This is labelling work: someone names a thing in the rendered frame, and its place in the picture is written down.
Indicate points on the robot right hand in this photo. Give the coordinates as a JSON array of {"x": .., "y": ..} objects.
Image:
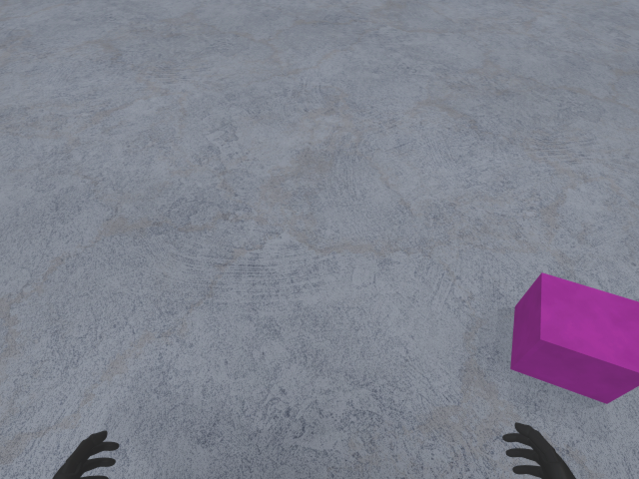
[{"x": 551, "y": 464}]

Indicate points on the carton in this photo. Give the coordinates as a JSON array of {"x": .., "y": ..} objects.
[{"x": 577, "y": 337}]

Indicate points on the robot left hand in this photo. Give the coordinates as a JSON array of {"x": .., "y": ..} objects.
[{"x": 77, "y": 464}]

